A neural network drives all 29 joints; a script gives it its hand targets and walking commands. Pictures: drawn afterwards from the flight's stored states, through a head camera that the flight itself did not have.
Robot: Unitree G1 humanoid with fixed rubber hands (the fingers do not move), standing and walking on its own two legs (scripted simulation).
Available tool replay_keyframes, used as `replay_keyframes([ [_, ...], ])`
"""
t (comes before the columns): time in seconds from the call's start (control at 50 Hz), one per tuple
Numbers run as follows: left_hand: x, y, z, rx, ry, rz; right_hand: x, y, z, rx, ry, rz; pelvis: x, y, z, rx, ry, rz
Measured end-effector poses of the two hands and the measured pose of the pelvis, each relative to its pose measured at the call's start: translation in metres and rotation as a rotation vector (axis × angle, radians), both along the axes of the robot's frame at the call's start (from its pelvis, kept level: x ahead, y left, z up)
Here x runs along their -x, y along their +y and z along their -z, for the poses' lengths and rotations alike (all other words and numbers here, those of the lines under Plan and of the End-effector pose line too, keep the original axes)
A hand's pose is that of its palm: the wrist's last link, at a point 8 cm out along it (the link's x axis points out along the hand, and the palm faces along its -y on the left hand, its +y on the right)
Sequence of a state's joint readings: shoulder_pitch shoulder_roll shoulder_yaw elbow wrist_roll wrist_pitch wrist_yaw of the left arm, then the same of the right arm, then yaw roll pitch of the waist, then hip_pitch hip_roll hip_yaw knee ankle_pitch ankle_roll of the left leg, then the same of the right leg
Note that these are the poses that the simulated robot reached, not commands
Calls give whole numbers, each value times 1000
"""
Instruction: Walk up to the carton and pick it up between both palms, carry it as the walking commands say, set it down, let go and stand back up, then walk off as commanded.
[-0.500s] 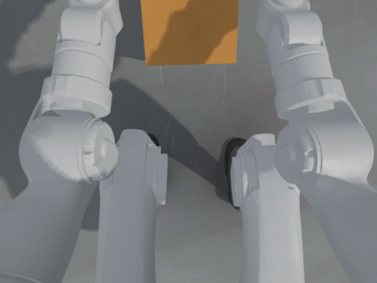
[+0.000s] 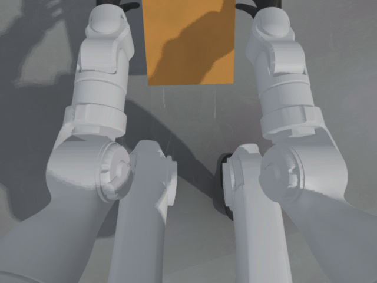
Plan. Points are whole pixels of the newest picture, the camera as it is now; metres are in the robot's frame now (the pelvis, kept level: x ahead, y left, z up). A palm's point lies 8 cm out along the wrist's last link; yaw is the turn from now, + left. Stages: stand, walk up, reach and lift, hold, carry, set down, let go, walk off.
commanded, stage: reach and lift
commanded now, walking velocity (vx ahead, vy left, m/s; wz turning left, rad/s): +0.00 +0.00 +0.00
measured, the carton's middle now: (188, 9) +0.57 +0.04 -0.23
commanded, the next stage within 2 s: none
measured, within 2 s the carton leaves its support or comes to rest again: neither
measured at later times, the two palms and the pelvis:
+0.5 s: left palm (96, 7) +0.50 +0.15 -0.06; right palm (285, 11) +0.51 -0.08 -0.05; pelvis -0.01 +0.00 +0.04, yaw +0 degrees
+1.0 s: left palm out of the picture +0.49 +0.14 +0.02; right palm (326, 4) +0.49 -0.09 +0.03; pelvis +0.00 +0.00 +0.09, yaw +0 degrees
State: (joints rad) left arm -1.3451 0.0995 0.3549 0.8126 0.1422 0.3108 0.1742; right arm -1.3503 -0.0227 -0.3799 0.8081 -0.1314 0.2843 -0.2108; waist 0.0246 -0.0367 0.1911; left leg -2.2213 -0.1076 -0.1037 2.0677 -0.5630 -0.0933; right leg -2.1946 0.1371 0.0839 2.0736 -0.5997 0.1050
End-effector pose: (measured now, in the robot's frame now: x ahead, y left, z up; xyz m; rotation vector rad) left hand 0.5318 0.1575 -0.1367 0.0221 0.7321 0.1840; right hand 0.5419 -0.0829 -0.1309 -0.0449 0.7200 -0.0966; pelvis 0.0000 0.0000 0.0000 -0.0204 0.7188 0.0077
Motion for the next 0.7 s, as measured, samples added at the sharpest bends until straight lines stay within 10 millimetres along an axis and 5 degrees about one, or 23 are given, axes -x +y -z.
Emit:
replay_keyframes([
  [0.7,33,-9,-110,-32,-21,-70,36,1,-110,40,-24,67,8,1,-61,5,21,-7],
])
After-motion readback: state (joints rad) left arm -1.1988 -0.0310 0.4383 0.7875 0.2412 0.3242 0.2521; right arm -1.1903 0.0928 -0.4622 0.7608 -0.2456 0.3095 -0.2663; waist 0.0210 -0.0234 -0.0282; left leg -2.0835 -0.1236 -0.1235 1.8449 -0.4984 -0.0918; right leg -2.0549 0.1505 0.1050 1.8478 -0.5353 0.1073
